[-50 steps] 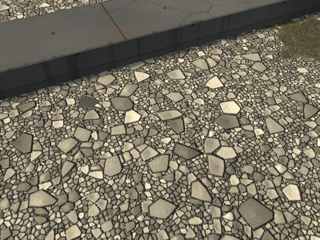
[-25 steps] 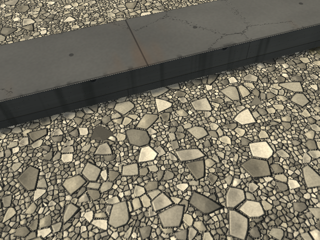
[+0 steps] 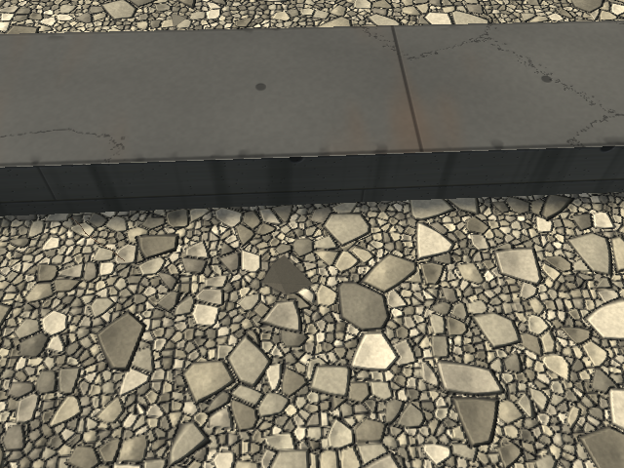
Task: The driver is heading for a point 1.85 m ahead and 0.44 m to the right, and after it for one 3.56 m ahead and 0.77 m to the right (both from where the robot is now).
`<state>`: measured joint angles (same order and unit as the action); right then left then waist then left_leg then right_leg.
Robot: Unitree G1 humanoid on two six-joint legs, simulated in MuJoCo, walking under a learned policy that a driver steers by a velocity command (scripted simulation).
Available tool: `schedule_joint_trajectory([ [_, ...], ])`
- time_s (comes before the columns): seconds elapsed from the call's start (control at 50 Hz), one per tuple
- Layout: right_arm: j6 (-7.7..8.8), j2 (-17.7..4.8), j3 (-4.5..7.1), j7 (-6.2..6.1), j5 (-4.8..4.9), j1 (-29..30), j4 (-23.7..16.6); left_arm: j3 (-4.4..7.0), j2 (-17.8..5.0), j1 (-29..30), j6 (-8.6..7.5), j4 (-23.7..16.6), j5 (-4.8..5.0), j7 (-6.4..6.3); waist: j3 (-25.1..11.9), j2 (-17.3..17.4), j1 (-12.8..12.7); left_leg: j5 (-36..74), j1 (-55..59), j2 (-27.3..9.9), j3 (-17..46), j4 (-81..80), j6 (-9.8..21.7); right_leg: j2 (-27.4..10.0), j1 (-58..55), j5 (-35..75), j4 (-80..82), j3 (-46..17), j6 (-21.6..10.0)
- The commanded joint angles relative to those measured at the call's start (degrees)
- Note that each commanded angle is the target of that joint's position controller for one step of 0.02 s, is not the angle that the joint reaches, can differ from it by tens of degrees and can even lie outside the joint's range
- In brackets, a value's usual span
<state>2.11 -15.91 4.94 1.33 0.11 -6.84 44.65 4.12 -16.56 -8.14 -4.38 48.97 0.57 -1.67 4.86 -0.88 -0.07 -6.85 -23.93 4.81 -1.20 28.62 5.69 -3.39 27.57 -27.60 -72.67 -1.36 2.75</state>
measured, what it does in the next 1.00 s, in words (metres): walks ahead, turning right: right foot, then left foot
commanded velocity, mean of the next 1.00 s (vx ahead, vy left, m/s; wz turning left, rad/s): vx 0.24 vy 0.00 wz -0.34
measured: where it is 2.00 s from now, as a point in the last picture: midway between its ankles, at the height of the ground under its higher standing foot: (417, 293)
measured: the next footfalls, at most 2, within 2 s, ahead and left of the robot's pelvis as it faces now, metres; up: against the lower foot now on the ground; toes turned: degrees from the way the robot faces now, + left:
right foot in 0.42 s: +0.12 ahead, -0.16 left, +0.00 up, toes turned -10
left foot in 0.86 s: +0.39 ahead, +0.00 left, +0.00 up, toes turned -26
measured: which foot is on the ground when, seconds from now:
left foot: down 0.00-0.42, up 0.44-0.84, down 0.86-1.00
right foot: up 0.00-0.40, down 0.42-0.88, up 0.90-1.00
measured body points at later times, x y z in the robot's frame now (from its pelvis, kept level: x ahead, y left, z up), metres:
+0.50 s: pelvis +0.10 -0.06 +0.01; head +0.13 -0.09 +0.45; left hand +0.25 +0.21 -0.10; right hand +0.21 -0.36 -0.12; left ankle +0.08 +0.07 -0.68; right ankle +0.08 -0.15 -0.73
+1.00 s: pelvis +0.30 -0.07 +0.01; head +0.32 -0.07 +0.46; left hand +0.50 +0.14 -0.11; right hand +0.29 -0.38 -0.09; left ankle +0.35 +0.02 -0.73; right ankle +0.17 -0.16 -0.65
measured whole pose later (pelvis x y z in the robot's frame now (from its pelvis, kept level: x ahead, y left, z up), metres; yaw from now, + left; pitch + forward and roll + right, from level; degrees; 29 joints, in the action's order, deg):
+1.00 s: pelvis +0.30 -0.07 +0.01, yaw -25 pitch +2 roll +1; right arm 6.1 -15.5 4.1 1.4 -0.2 -11.8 47.5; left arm 3.8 -17.0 -17.3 -3.3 42.6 1.0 -0.7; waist -0.9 -2.5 0.5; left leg -11.9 -15.6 2.2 0.4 24.9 1.9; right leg 0.2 25.3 -22.8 -63.6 -4.1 -2.1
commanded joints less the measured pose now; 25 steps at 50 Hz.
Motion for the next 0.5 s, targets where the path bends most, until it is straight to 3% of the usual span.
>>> schedule_joint_trajectory([
  [0.02,1.16,-4.89,0.66,-0.37,-1.12,-0.52,-3.10,1.44,-4.71,-8.43,1.83,-0.47,-0.28,-0.68,-12.98,2.32,-2.39,35.63,9.72,-17.24,13.16,-9.77,12.07,-3.24,0.30,4.18,4.14,-1.57,0.05],
  [0.1,1.53,-3.85,-0.34,-1.29,-1.94,0.64,-0.66,0.45,-2.47,-6.89,2.65,0.18,-0.44,-0.65,-13.40,5.27,-2.62,33.88,8.20,-14.65,4.95,-11.24,9.01,-4.02,-3.91,13.85,19.89,-1.54,0.55],
  [0.16,1.01,-5.71,-0.23,-1.96,-2.42,1.08,0.28,0.52,-4.10,-2.88,3.15,-0.65,0.25,-0.16,-11.89,6.08,-0.84,23.15,9.34,-15.30,4.12,-13.45,7.83,-3.33,-5.20,18.44,26.87,-0.90,0.49],
  [0.22,-0.27,-7.57,0.30,-2.75,-1.76,-0.12,1.03,1.10,-5.97,0.39,3.72,-2.69,0.48,0.15,-8.86,6.19,0.76,15.63,14.14,-18.41,6.60,-13.26,8.48,-2.52,-0.14,12.84,27.77,-0.69,0.14],
  [0.3,-2.18,-7.56,0.62,-4.05,-0.61,-1.32,0.85,1.14,-4.97,1.32,4.17,-4.47,0.37,0.84,-8.00,6.10,1.44,18.19,21.20,-22.41,9.04,-9.61,8.97,-1.69,3.88,4.81,28.06,0.42,-0.31],
  [0.34,-2.94,-7.97,0.88,-4.54,-0.13,-0.50,0.18,1.03,-4.14,0.32,4.05,-4.56,0.64,1.48,-8.64,6.33,0.80,23.74,22.89,-22.68,8.11,-6.79,8.02,-0.40,1.58,4.70,31.83,2.33,-1.00],
  [0.38,-3.67,-8.56,1.19,-4.90,0.79,1.03,-0.39,1.06,-3.62,-2.66,3.78,-3.70,0.72,2.36,-9.59,6.50,-1.41,26.60,21.97,-20.78,4.92,-2.20,5.30,1.91,-5.33,12.64,42.10,5.15,-2.67],
  [0.4,-3.74,-8.54,1.40,-4.80,1.23,-0.63,0.15,1.43,-4.62,-4.48,3.72,-3.30,0.56,2.54,-10.56,5.51,-2.20,18.71,19.34,-18.69,2.83,0.53,2.24,2.21,-10.88,20.64,48.43,4.01,-4.62],
  [0.42,-3.26,-6.48,1.10,-4.29,0.29,-1.05,-0.55,2.72,-8.93,-6.37,3.89,-3.11,0.20,1.95,-11.71,-2.81,-1.46,5.58,10.50,-13.78,-2.31,10.56,-2.18,-3.98,-19.11,30.50,50.86,-6.46,-8.35],
  [0.44,-2.15,-2.77,0.05,-3.45,-2.33,2.71,-3.68,4.08,-14.64,-9.51,3.94,-2.98,0.66,1.21,-11.90,-16.13,-1.02,-25.40,-9.36,-3.80,-6.27,24.46,-6.99,-15.44,-30.89,44.87,50.01,-24.37,-17.64],
  [0.46,-0.68,-3.87,0.18,-2.67,-1.39,6.49,-5.19,3.55,-12.73,-14.71,2.93,-2.79,-0.46,1.73,-15.58,-13.20,-5.45,-33.68,-18.73,-1.43,2.20,32.68,-6.84,-18.84,-35.77,32.97,53.32,-32.96,-24.10],
  [0.48,0.31,-5.58,0.74,-1.84,0.46,7.51,-5.07,3.24,-10.88,-13.67,1.86,-3.08,-0.58,1.87,-13.28,-8.03,-4.64,-29.14,-22.92,-4.29,5.36,35.58,-5.92,-16.28,-36.58,22.74,54.37,-30.72,-22.27],
  [0.5,0.84,-6.29,1.05,-1.47,1.08,7.73,-4.45,3.15,-9.77,-11.07,1.37,-3.71,0.32,1.54,-10.66,-5.81,-3.52,-23.55,-24.77,-5.82,5.55,34.44,-5.34,-13.76,-35.13,15.80,55.06,-27.37,-19.29],
])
